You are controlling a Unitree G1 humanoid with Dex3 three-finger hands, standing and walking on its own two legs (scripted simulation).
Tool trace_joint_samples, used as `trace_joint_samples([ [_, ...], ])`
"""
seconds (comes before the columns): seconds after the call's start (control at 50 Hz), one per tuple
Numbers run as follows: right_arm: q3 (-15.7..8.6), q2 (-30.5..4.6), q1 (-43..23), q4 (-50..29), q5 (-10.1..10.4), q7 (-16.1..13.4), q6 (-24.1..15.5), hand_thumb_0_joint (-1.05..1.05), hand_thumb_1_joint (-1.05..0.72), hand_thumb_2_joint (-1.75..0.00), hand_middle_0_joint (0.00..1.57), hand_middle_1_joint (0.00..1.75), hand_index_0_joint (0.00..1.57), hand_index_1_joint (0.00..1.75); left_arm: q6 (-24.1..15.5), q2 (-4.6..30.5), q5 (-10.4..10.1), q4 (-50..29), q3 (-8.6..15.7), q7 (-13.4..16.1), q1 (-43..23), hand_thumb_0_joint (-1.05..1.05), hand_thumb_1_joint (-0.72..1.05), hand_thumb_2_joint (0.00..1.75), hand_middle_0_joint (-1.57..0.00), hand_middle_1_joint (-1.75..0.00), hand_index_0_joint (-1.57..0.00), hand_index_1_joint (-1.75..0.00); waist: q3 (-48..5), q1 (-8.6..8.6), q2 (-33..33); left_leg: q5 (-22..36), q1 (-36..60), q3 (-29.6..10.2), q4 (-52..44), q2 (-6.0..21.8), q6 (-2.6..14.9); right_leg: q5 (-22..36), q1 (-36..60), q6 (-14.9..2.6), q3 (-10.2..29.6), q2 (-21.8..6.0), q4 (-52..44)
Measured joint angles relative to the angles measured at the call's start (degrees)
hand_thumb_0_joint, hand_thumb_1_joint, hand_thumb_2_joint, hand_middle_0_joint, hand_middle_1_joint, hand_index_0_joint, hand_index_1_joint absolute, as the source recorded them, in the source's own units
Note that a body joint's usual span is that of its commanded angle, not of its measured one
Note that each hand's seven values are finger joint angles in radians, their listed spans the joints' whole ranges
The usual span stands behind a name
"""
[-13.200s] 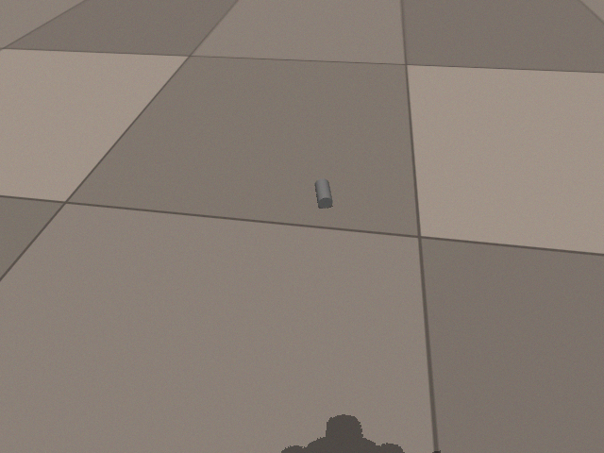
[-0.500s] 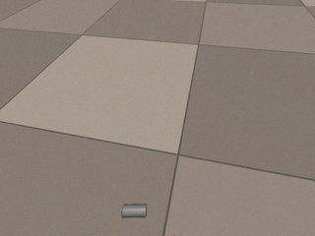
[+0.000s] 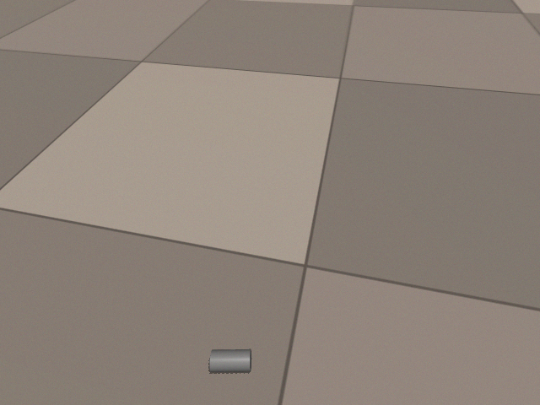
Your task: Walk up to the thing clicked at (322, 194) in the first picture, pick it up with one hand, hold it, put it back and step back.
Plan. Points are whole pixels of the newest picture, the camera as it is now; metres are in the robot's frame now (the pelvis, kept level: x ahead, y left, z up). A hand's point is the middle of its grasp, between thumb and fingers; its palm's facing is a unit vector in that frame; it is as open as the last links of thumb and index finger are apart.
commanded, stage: stand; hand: left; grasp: from above
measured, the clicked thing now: (231, 360) +0.42 +0.19 -0.75
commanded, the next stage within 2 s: rise first in 0.18 s
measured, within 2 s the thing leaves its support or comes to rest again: neither
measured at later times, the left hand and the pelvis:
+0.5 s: hand out of the picture +0.15 +0.25 -0.17, palm faces +0.00 -0.94 -0.33, open 8.4 cm; pelvis -0.01 +0.00 -0.02, yaw -1 degrees
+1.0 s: hand out of the picture +0.14 +0.25 -0.22, palm faces -0.13 -0.90 -0.42, open 14.0 cm; pelvis -0.01 +0.00 -0.08, yaw -2 degrees
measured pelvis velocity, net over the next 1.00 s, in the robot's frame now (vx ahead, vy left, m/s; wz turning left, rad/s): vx -0.01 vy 0.00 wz -0.03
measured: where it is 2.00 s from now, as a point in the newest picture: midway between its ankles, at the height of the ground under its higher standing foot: outside the picture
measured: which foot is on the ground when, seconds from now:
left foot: down 0.00-1.00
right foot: down 0.00-1.00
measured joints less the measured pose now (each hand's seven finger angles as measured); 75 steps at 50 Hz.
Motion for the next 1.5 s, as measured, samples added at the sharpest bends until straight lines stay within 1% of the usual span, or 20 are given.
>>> trace_joint_samples([
  [0.3, -0.1, 0.0, 0.1, 0.1, 0.0, 0.1, 0.0, 0.01, -0.90, -0.90, 0.20, 0.30, 0.20, 0.30, -0.1, 0.0, -0.1, -0.1, -0.1, 0.0, 0.2, 0.00, 0.91, 0.90, -0.21, -0.30, -0.20, -0.30, 0.3, -0.04, -0.1, -0.2, -0.3, 0.0, 0.2, 0.1, 0.00, 0.1, -0.1, 0.01, 0.0, 0.1, -0.2],
  [0.32, 0.1, 0.0, 0.8, -1.8, 0.9, -0.3, 0.3, 0.01, -0.90, -0.90, 0.20, 0.30, 0.20, 0.30, -0.1, -0.2, -0.7, -1.5, 0.2, 0.3, 0.7, 0.01, 0.90, 0.90, -0.21, -0.31, -0.20, -0.31, -0.2, -0.13, 0.0, -0.5, -1.5, 0.1, 1.0, 0.1, 0.03, -0.3, -1.5, -0.02, 0.1, 0.1, 0.8],
  [0.36, 0.2, 0.4, 2.4, -7.2, 2.5, -1.5, -1.0, 0.01, -0.91, -0.91, 0.20, 0.30, 0.20, 0.30, -1.2, -1.0, -1.8, -3.6, 1.3, 1.0, -0.8, 0.01, 0.88, 0.90, -0.21, -0.34, -0.21, -0.34, 0.1, -0.16, 0.1, -1.4, -4.7, 0.0, 3.8, 0.0, 0.08, -1.5, -4.8, -0.10, 0.1, 0.0, 4.0],
  [0.4, 0.0, 1.3, 3.1, -11.1, 3.2, -2.2, -1.6, 0.01, -0.91, -0.91, 0.20, 0.30, 0.20, 0.30, -1.6, -1.4, -1.3, -2.6, 3.0, 0.9, -4.7, 0.01, 0.83, 0.89, -0.22, -0.40, -0.21, -0.40, 0.1, -0.36, 0.1, -2.3, -8.5, -0.1, 6.9, 0.1, 0.07, -2.6, -8.6, -0.20, 0.0, 0.1, 7.4],
  [0.46, -0.7, 3.6, 3.6, -15.3, 2.5, -2.3, -2.0, 0.01, -0.91, -0.91, 0.20, 0.30, 0.20, 0.30, -1.1, -0.8, 1.4, -0.8, 6.1, -0.2, -10.4, 0.01, 0.71, 0.88, -0.21, -0.52, -0.21, -0.52, -1.0, -0.73, -0.6, -4.2, -14.9, 0.2, 12.4, 0.6, -0.15, -4.5, -15.4, -0.36, 0.4, 0.5, 13.2],
  [0.5, -1.2, 4.9, 4.4, -17.9, 2.0, -1.9, -1.9, 0.01, -0.91, -0.91, 0.20, 0.30, 0.20, 0.30, -0.2, -0.5, 3.1, -2.3, 7.8, -0.7, -11.6, 0.01, 0.60, 0.88, -0.20, -0.61, -0.20, -0.60, -2.0, -1.02, -0.9, -5.6, -18.2, 0.5, 15.6, 0.9, -0.27, -5.8, -18.8, -0.46, 0.9, 0.9, 16.4],
  [0.52, -1.3, 5.4, 4.9, -19.0, 1.9, -1.8, -1.9, 0.01, -0.91, -0.91, 0.20, 0.30, 0.20, 0.30, 0.4, -0.4, 3.7, -3.6, 8.2, -0.7, -11.6, 0.01, 0.54, 0.88, -0.19, -0.66, -0.19, -0.65, -2.3, -1.17, -1.0, -6.2, -19.1, 0.7, 16.7, 1.0, -0.29, -6.3, -19.7, -0.51, 1.1, 1.0, 17.5],
  [0.62, -1.2, 6.5, 7.3, -23.6, 2.3, -1.2, -1.2, 0.01, -0.91, -0.91, 0.20, 0.30, 0.20, 0.30, 6.1, -1.2, 6.0, -10.1, 8.2, -0.5, -8.7, 0.00, 0.20, 0.90, -0.16, -0.83, -0.16, -0.81, -4.2, -2.19, -0.3, -8.4, -22.1, 1.2, 20.4, 1.4, -0.18, -8.0, -22.8, -0.45, 1.6, 1.3, 20.7],
  [0.7, -1.2, 6.4, 8.0, -26.5, 2.2, -0.9, -1.9, 0.01, -0.91, -0.91, 0.20, 0.30, 0.20, 0.30, 9.8, -1.9, 7.1, -13.5, 8.5, 0.0, -6.1, 0.00, -0.09, 0.92, -0.15, -0.92, -0.15, -0.91, -5.7, -2.46, 0.2, -10.8, -26.6, 1.2, 25.2, 1.5, -0.05, -10.3, -27.2, -0.31, 1.8, 1.4, 25.3],
  [0.78, -1.7, 6.2, 8.1, -28.6, 1.8, -1.0, -3.3, 0.01, -0.92, -0.91, 0.20, 0.30, 0.20, 0.30, 10.8, -2.1, 8.2, -18.6, 9.2, 0.3, -3.2, 0.00, -0.30, 0.93, -0.14, -0.98, -0.14, -0.97, -6.9, -2.11, 0.1, -13.8, -32.5, 1.0, 31.8, 1.6, -0.05, -13.5, -33.0, -0.24, 1.7, 1.5, 31.9],
  [0.84, -2.1, 6.1, 7.5, -29.5, 1.5, -1.4, -4.2, 0.01, -0.92, -0.91, 0.20, 0.30, 0.20, 0.30, 11.1, -2.0, 8.8, -23.2, 9.3, 0.2, -0.9, 0.00, -0.40, 0.95, -0.13, -1.01, -0.12, -1.01, -7.4, -1.91, 0.0, -15.8, -36.3, 0.8, 36.2, 1.6, -0.10, -15.5, -36.6, -0.26, 1.6, 1.6, 36.2],
  [0.88, -2.2, 6.1, 7.0, -30.1, 1.4, -1.7, -4.6, 0.01, -0.91, -0.91, 0.20, 0.30, 0.20, 0.30, 11.6, -1.9, 9.0, -26.5, 9.0, 0.2, 0.6, 0.00, -0.45, 0.96, -0.12, -1.02, -0.11, -1.02, -7.7, -1.88, 0.1, -16.8, -38.2, 0.5, 38.3, 1.7, -0.13, -16.5, -38.4, -0.30, 1.4, 1.6, 38.3],
  [0.94, -2.2, 6.2, 6.2, -30.8, 1.2, -2.1, -5.3, 0.01, -0.90, -0.91, 0.20, 0.30, 0.20, 0.30, 12.6, -1.8, 9.1, -30.3, 8.7, 0.0, 2.4, 0.00, -0.49, 0.98, -0.10, -1.04, -0.09, -1.04, -8.2, -1.91, 0.3, -17.9, -40.5, 0.2, 40.8, 1.8, -0.20, -17.6, -40.4, -0.34, 1.1, 1.8, 40.5],
  [1.1, -1.6, 6.7, 4.9, -33.2, 0.7, -2.5, -6.8, 0.01, -0.88, -0.90, 0.20, 0.30, 0.20, 0.30, 14.9, -1.6, 10.9, -36.4, 8.0, 0.0, 5.6, 0.00, -0.52, 0.99, -0.07, -1.05, -0.06, -1.06, -9.5, -2.01, 0.5, -20.0, -45.8, -0.5, 45.8, 2.1, -0.34, -19.6, -45.4, -0.46, 0.5, 2.1, 45.1],
  [1.26, -1.6, 6.9, 4.2, -34.2, 0.5, -2.0, -7.8, 0.01, -0.87, -0.90, 0.20, 0.30, 0.20, 0.30, 14.7, -1.4, 12.6, -40.5, 7.8, 0.5, 7.6, 0.00, -0.53, 0.98, -0.07, -1.05, -0.06, -1.06, -10.6, -1.95, 0.6, -21.8, -51.8, -0.9, 51.3, 2.1, -0.36, -21.6, -51.1, -0.47, 0.3, 2.3, 50.5],
  [1.42, -1.6, 7.0, 3.8, -34.6, 0.8, -1.4, -8.1, 0.01, -0.89, -0.90, 0.20, 0.30, 0.20, 0.30, 14.3, -1.3, 14.0, -44.7, 7.2, 0.9, 9.6, 0.00, -0.56, 0.99, -0.08, -1.05, -0.06, -1.05, -11.1, -1.69, 0.9, -23.0, -57.5, -1.3, 56.4, 2.1, -0.31, -23.0, -56.6, -0.41, 0.1, 2.3, 55.6],
  [1.5, -1.6, 6.9, 3.5, -34.6, 0.9, -1.2, -8.6, 0.01, -0.90, -0.90, 0.20, 0.30, 0.20, 0.30, 13.3, -0.7, 15.5, -44.5, 6.6, 1.3, 9.3, 0.00, -0.57, 0.99, -0.08, -1.04, -0.07, -1.05, -11.5, -1.57, 1.0, -23.5, -60.5, -1.4, 58.9, 2.0, -0.27, -23.7, -59.6, -0.37, 0.0, 2.2, 58.3],
])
